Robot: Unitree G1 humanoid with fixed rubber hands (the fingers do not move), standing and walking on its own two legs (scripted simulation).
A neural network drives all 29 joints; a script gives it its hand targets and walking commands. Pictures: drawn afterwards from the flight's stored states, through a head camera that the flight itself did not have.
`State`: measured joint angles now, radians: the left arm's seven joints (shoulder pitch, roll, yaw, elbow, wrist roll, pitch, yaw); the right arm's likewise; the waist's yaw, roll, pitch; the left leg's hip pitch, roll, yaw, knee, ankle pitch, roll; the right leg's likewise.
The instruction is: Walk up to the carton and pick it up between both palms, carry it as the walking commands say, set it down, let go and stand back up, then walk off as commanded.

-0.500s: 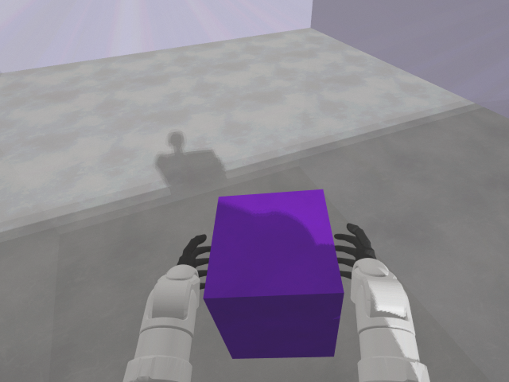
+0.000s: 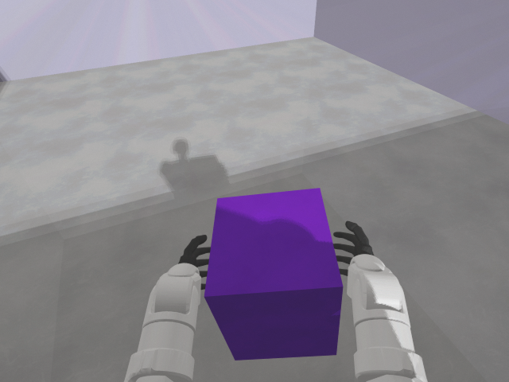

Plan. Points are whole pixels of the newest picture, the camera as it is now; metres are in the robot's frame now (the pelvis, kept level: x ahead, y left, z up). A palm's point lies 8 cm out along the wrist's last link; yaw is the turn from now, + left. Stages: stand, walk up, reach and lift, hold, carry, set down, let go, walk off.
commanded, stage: hold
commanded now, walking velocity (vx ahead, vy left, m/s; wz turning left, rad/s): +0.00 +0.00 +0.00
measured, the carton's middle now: (276, 276) +0.34 -0.01 -0.04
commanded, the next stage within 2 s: carry in 0.90 s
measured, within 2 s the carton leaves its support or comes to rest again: neither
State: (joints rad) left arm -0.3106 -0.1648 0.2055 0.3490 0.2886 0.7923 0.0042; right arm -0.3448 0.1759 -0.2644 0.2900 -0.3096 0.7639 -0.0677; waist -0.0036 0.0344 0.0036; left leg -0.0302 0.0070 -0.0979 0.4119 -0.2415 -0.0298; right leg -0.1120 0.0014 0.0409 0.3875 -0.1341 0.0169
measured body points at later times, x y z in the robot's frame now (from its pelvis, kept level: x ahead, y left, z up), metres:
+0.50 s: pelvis +0.01 +0.01 +0.00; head -0.05 +0.00 +0.45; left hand +0.30 +0.14 +0.04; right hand +0.31 -0.15 +0.05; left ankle +0.00 +0.15 -0.74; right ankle +0.06 -0.13 -0.74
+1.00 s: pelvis +0.01 +0.01 -0.01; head -0.04 +0.01 +0.44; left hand +0.30 +0.15 +0.04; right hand +0.31 -0.14 +0.06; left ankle +0.00 +0.15 -0.74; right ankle +0.06 -0.13 -0.74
